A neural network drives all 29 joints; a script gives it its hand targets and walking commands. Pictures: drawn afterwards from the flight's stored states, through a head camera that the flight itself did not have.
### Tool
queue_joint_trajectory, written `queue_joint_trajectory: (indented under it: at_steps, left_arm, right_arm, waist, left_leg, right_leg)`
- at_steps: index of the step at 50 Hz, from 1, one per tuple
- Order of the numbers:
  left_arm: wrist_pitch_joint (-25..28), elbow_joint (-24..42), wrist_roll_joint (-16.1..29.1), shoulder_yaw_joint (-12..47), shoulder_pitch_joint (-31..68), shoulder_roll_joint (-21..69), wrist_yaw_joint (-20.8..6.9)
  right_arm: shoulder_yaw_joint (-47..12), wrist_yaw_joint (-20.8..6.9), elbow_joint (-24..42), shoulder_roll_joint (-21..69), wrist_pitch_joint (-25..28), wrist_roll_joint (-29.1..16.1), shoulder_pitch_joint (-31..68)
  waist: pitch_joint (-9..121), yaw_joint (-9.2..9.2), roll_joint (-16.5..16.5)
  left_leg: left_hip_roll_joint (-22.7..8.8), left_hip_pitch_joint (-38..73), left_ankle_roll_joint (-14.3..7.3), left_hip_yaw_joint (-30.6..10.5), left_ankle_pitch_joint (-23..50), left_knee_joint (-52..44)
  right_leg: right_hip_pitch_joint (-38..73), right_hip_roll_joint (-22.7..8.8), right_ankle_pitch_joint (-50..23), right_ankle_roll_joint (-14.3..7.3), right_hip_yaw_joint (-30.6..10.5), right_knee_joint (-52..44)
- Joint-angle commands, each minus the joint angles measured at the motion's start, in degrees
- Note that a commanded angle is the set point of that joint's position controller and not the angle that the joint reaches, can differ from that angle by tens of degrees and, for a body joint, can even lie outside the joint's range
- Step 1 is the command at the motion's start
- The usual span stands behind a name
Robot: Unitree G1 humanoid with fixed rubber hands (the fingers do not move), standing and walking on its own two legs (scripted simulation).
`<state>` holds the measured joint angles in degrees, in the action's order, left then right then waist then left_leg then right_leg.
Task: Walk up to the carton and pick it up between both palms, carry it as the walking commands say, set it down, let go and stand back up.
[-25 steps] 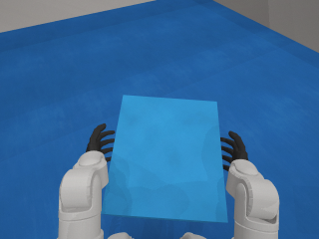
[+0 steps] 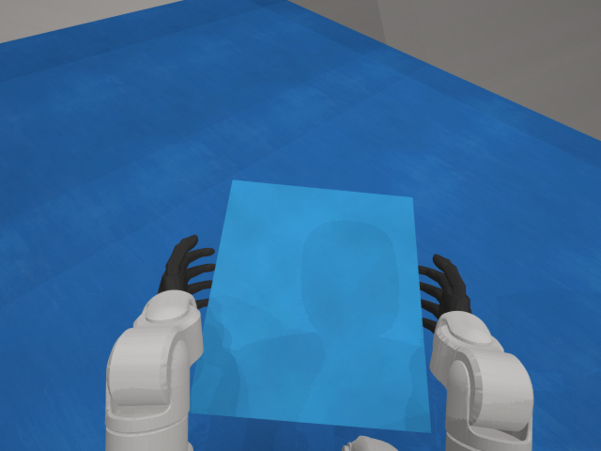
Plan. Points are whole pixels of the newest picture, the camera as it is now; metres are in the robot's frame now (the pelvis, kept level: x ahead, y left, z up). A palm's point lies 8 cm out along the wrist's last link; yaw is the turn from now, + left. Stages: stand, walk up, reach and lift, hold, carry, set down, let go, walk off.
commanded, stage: carry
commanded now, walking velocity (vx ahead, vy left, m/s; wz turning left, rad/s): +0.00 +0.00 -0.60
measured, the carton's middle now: (310, 310) +0.29 +0.02 +0.01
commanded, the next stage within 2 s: none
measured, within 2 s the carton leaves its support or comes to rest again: neither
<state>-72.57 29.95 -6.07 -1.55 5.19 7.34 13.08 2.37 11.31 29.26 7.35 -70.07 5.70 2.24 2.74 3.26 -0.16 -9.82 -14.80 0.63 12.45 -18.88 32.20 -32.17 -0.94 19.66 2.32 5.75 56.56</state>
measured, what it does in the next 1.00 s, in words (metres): walks backwards, turning right: right foot, then left foot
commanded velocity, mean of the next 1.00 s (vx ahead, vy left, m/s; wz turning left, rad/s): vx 0.00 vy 0.00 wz -0.18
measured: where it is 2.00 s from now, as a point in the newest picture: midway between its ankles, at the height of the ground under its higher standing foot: outside the picture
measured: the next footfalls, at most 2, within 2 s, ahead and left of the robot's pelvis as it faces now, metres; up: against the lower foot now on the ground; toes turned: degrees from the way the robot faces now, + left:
right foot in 0.14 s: +0.03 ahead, -0.15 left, +0.00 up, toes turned -17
left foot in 0.50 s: -0.02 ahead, +0.06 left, +0.00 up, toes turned -19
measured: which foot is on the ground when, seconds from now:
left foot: down 0.00-0.14, up 0.16-0.48, down 0.50-1.00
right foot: up 0.00-0.12, down 0.14-0.54, up 0.56-0.68, down 0.70-1.00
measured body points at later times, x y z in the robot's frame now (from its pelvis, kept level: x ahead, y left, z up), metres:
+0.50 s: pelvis -0.08 -0.04 -0.01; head -0.06 -0.03 +0.44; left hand +0.23 +0.04 +0.07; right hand +0.14 -0.26 +0.08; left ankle -0.06 +0.07 -0.74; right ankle -0.01 -0.14 -0.74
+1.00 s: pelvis -0.13 -0.05 -0.01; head -0.16 -0.04 +0.44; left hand +0.17 +0.02 +0.09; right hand +0.07 -0.28 +0.09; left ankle -0.06 +0.07 -0.74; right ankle -0.10 -0.16 -0.74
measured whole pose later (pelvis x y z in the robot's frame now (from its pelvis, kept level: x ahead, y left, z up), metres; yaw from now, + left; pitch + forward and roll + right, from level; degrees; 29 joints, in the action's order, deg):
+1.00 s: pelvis -0.13 -0.05 -0.01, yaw -17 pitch +1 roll +0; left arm -72.8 23.3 -7.4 -2.9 6.5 7.5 11.8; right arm 4.3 12.0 23.3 7.5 -74.0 6.1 7.0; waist 6.2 -1.7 -0.2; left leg -5.9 -19.0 1.6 6.4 -13.4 31.4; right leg -20.7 0.2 8.8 -2.2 5.1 28.0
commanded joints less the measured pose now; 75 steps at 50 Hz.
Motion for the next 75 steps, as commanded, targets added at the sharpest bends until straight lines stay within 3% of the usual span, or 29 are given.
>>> queue_joint_trajectory:
  at_steps: [1, 4, 6, 7, 8, 9, 10, 11, 13, 14, 20, 24, 25, 26, 27, 28, 29, 30, 31, 34, 36, 37, 38, 40, 42, 55, 75]
  left_arm:
    - [1.01, 5.15, 23.85, 38.64, 23.82, 52.76, -15.53]
    - [0.09, 3.61, 23.39, 37.65, 23.06, 52.78, -15.43]
    - [-0.01, 2.01, 23.11, 36.71, 21.27, 53.45, -15.59]
    - [0.19, 1.46, 22.65, 35.82, 20.28, 53.45, -15.71]
    - [0.74, 0.12, 22.02, 34.83, 19.20, 52.83, -15.82]
    - [1.13, -0.87, 22.15, 34.00, 18.74, 53.25, -15.91]
    - [1.25, 0.90, 22.29, 33.44, 19.85, 53.62, -16.16]
    - [1.81, 2.15, 22.00, 33.25, 21.39, 55.51, -16.33]
    - [2.96, 4.58, 21.42, 33.47, 22.80, 58.31, -16.33]
    - [3.28, 4.73, 21.11, 33.32, 22.38, 58.94, -16.28]
    - [3.86, 3.28, 20.14, 33.14, 20.61, 56.94, -16.35]
    - [3.63, 3.45, 20.56, 34.34, 21.43, 55.63, -16.29]
    - [3.40, 3.42, 20.65, 34.60, 21.63, 55.05, -16.17]
    - [3.12, 2.91, 20.39, 34.63, 21.38, 54.59, -15.98]
    - [2.73, 4.29, 21.24, 36.14, 22.38, 55.55, -16.26]
    - [2.57, 5.09, 21.42, 36.78, 24.68, 55.81, -16.30]
    - [2.39, 5.09, 21.77, 37.23, 26.57, 56.04, -16.40]
    - [2.15, 4.81, 22.27, 37.52, 27.35, 56.14, -16.51]
    - [1.79, 4.14, 22.65, 37.72, 27.21, 55.99, -16.57]
    - [0.83, 2.93, 23.39, 37.96, 26.07, 54.63, -16.09]
    - [0.19, 1.56, 23.00, 36.90, 24.90, 53.09, -15.84]
    - [0.31, 0.00, 22.46, 36.27, 24.16, 52.70, -15.82]
    - [0.38, -0.76, 22.07, 35.49, 23.81, 53.00, -15.85]
    - [0.68, -0.27, 21.77, 34.89, 25.39, 54.26, -15.75]
    - [0.95, 0.09, 21.19, 33.88, 26.14, 54.72, -15.52]
    - [1.86, -1.24, 19.67, 31.61, 25.27, 54.93, -14.95]
    - [3.05, -1.04, 20.16, 33.08, 25.25, 54.75, -15.42]
  right_arm:
    - [-31.86, -13.86, 6.84, 48.89, 1.09, -20.33, 22.91]
    - [-32.36, -13.86, 6.16, 49.39, 0.30, -20.54, 23.25]
    - [-33.28, -13.92, 5.69, 50.49, 0.08, -21.14, 23.70]
    - [-33.94, -13.98, 5.40, 50.47, -0.06, -21.47, 23.79]
    - [-35.35, -14.13, 6.33, 51.16, -0.28, -22.03, 25.33]
    - [-37.47, -14.56, 7.69, 51.80, -0.42, -23.25, 28.24]
    - [-37.68, -14.84, 5.85, 53.54, -0.52, -23.94, 28.37]
    - [-39.09, -15.30, 6.68, 55.89, -0.16, -25.30, 31.26]
    - [-40.07, -16.06, 7.41, 59.43, 0.58, -27.04, 32.42]
    - [-40.02, -16.20, 7.48, 59.89, 0.89, -27.38, 31.93]
    - [-38.76, -15.98, 5.88, 57.47, 1.23, -25.98, 30.18]
    - [-36.38, -15.71, 4.27, 55.81, 0.89, -24.21, 27.93]
    - [-35.59, -15.63, 3.65, 55.39, 0.68, -23.72, 27.48]
    - [-34.79, -15.56, 2.82, 54.79, 0.45, -23.17, 27.05]
    - [-33.52, -15.58, 2.11, 54.37, 0.59, -22.15, 25.05]
    - [-33.84, -15.71, 2.18, 54.52, 0.55, -22.08, 24.99]
    - [-34.27, -15.72, 2.94, 54.49, 0.50, -21.95, 26.39]
    - [-34.29, -15.58, 3.49, 54.27, 0.42, -21.69, 27.49]
    - [-33.85, -15.26, 3.79, 53.34, 0.26, -21.20, 28.04]
    - [-31.88, -14.40, 3.19, 50.60, -0.76, -20.27, 26.95]
    - [-30.88, -13.85, 1.68, 49.43, -1.35, -19.50, 25.44]
    - [-31.01, -13.72, 1.57, 48.87, -1.57, -19.05, 25.50]
    - [-31.88, -13.91, 1.56, 49.45, -1.87, -19.63, 26.79]
    - [-32.85, -14.35, 1.62, 51.47, -2.08, -21.09, 29.47]
    - [-33.55, -14.63, 1.87, 52.73, -2.06, -22.28, 31.40]
    - [-33.84, -14.67, 0.51, 53.85, -1.66, -22.56, 31.79]
    - [-33.12, -14.55, -0.57, 53.69, 0.26, -21.23, 30.41]
  waist:
    - [12.57, -3.34, -14.04]
    - [14.80, -3.90, -15.58]
    - [17.87, -2.71, -11.39]
    - [19.12, -2.04, -5.44]
    - [20.56, -1.77, 10.70]
    - [22.15, -2.06, 17.81]
    - [21.97, -2.43, 11.35]
    - [20.54, -2.32, 8.77]
    - [18.95, -2.45, 7.72]
    - [19.37, -2.55, 6.86]
    - [20.68, -1.96, 6.98]
    - [21.16, -2.42, 8.01]
    - [20.62, -2.62, 6.70]
    - [20.25, -2.47, 2.66]
    - [17.49, -3.62, -10.03]
    - [14.47, -3.93, -13.54]
    - [12.50, -3.91, -11.23]
    - [11.21, -3.57, -7.41]
    - [10.62, -3.09, -6.13]
    - [12.55, -2.71, -7.33]
    - [14.91, -3.39, -4.28]
    - [15.34, -3.32, 0.10]
    - [15.25, -3.36, 1.46]
    - [13.85, -3.62, 0.64]
    - [13.09, -3.67, 0.32]
    - [14.10, -4.11, 2.15]
    - [15.65, -3.77, -0.24]
  left_leg:
    - [-12.03, 12.54, -4.87, -3.50, 47.93, -1.61]
    - [-13.83, 14.43, -3.78, -2.45, 48.29, 1.42]
    - [-11.36, 9.56, 0.72, 1.98, 40.29, 9.77]
    - [-9.64, -0.08, 3.25, 1.35, 27.61, 16.09]
    - [-3.85, -17.93, 6.46, 1.59, -4.28, 26.14]
    - [-0.92, -20.92, 6.62, -3.89, -20.46, 31.78]
    - [-0.87, -21.11, 5.88, -8.04, -19.94, 34.87]
    - [-0.21, -21.39, 4.84, -9.04, -17.18, 35.79]
    - [0.16, -20.66, 4.19, -10.01, -10.43, 35.31]
    - [0.82, -19.52, 4.25, -9.64, -9.12, 33.56]
    - [5.59, -11.94, 2.78, -9.03, -9.32, 19.32]
    - [8.04, -0.07, 1.23, -5.96, -5.93, -0.23]
    - [7.16, 4.07, 0.93, -6.18, -3.38, -7.66]
    - [2.82, 9.14, 0.22, -10.67, -2.98, -10.96]
    - [-6.32, 6.30, -3.40, -23.49, -8.37, -15.21]
    - [-11.61, 2.67, -6.05, -25.26, -8.15, -18.07]
    - [-13.06, -1.22, -7.26, -23.93, -3.98, -18.42]
    - [-11.48, -3.13, -7.43, -19.94, 3.99, -16.72]
    - [-8.87, -3.09, -6.30, -15.94, 10.68, -14.12]
    - [-4.37, 0.61, -3.21, -11.06, 21.09, -6.73]
    - [-2.29, 0.49, -1.91, -10.14, 23.09, -2.00]
    - [-0.91, -1.40, -1.09, -10.31, 17.77, -2.32]
    - [-0.38, -0.96, -0.66, -9.93, 10.40, -2.64]
    - [-0.04, -2.02, -0.59, -10.15, 1.96, -4.74]
    - [-0.28, -3.04, -0.87, -10.86, -0.57, -6.42]
    - [1.46, -1.87, -1.00, -10.45, -1.57, -5.60]
    - [0.91, -2.56, -2.20, -12.15, 2.28, -6.67]
  right_leg:
    - [-0.09, 1.75, 2.99, 0.37, 5.15, -7.75]
    - [4.45, 2.69, -0.03, -0.30, 7.11, -19.17]
    - [17.74, 2.23, -12.43, -0.94, 6.86, -32.83]
    - [27.92, -2.67, -21.57, -2.23, 0.51, -35.31]
    - [39.91, -16.04, -59.72, -9.11, -16.20, -28.25]
    - [37.13, -21.53, -67.60, -14.79, -23.78, -26.83]
    - [34.53, -19.66, -58.04, -15.15, -20.79, -27.48]
    - [30.68, -17.85, -46.73, -15.00, -18.20, -29.44]
    - [26.52, -14.58, -34.37, -14.14, -14.97, -31.58]
    - [25.94, -13.66, -32.70, -13.64, -13.60, -31.46]
    - [21.86, -14.37, -17.22, -13.49, -18.11, -37.60]
    - [18.43, -11.72, -10.97, -10.39, -16.61, -38.53]
    - [16.45, -9.84, -8.71, -8.48, -15.21, -36.96]
    - [11.94, -7.83, -6.57, -6.29, -13.48, -34.48]
    - [6.25, -3.20, -3.68, -3.39, -7.97, -27.98]
    - [4.23, -1.44, 0.35, -3.14, -4.72, -20.79]
    - [5.83, -0.91, 1.02, -2.83, -4.29, -16.12]
    - [8.52, -1.28, -0.24, -2.79, -4.72, -13.62]
    - [9.81, -1.37, -1.10, -2.97, -4.46, -15.73]
    - [15.30, -0.48, -6.96, -2.14, -1.41, -27.88]
    - [20.26, -4.21, -15.21, -2.33, -4.64, -30.44]
    - [20.49, -6.45, -19.93, -3.19, -6.80, -28.75]
    - [18.80, -6.76, -19.50, -4.05, -7.70, -29.97]
    - [17.24, -6.72, -13.46, -4.96, -8.13, -32.28]
    - [16.84, -6.30, -7.67, -5.09, -8.23, -33.81]
    - [13.92, -8.03, 0.57, -5.22, -11.11, -39.03]
    - [16.32, -6.40, -11.21, -4.62, -7.76, -31.82]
